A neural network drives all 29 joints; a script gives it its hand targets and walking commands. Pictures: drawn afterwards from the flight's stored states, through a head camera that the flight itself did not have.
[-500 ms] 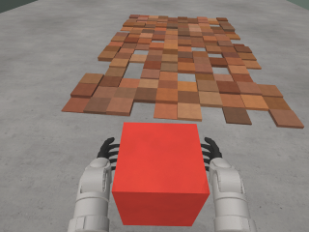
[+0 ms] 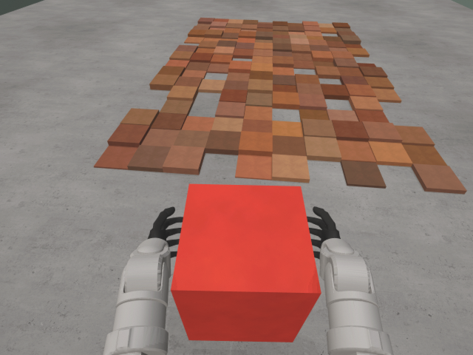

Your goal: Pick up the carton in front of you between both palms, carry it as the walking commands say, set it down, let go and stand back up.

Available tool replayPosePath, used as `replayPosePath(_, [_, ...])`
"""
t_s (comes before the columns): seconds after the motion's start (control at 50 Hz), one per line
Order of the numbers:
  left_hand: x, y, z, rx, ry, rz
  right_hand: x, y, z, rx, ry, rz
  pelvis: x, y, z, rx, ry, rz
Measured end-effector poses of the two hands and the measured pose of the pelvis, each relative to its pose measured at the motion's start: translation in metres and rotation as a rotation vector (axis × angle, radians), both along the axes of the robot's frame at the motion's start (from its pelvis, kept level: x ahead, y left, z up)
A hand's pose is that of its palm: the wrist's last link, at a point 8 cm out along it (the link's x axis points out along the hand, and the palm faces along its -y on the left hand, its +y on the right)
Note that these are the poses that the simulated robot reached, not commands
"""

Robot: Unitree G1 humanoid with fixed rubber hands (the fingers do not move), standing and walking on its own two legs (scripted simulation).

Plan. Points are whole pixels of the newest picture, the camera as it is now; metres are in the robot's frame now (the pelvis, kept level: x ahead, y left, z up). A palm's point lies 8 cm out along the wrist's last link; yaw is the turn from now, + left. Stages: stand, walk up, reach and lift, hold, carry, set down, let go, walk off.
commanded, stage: hold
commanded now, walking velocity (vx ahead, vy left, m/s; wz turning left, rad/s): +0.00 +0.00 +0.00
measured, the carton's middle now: (242, 266) +0.30 +0.00 -0.02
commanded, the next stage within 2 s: carry in 0.44 s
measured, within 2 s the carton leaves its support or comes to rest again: neither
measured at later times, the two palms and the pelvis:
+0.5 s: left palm (158, 247) +0.29 +0.15 +0.05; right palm (328, 247) +0.29 -0.15 +0.05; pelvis +0.00 +0.00 +0.00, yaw +0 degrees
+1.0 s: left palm (162, 183) +0.43 +0.17 +0.07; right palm (306, 181) +0.44 -0.13 +0.07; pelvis +0.17 +0.01 -0.01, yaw +3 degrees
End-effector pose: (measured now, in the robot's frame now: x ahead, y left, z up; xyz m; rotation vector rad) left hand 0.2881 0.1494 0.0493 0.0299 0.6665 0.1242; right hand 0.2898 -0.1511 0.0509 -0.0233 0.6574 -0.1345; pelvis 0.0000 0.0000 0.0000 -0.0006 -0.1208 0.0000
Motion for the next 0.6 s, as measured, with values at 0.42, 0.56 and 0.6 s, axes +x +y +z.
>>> replayPosePath(0.42, [-0.001,0.001,-0.001,0.007,0.005,-0.004,-0.001,0.001,-0.001,-0.007,0.005,0.004,0.003,0.001,0.001,0.000,0.000,0.000])
replayPosePath(0.56, [0.006,0.001,0.004,-0.001,-0.023,0.006,0.007,0.001,0.003,0.005,-0.023,0.000,0.010,0.001,-0.003,-0.001,0.101,0.005])
replayPosePath(0.6, [0.012,0.002,0.007,-0.006,-0.043,0.016,0.014,0.002,0.007,0.011,-0.043,-0.005,0.016,0.000,-0.007,-0.002,0.123,0.009])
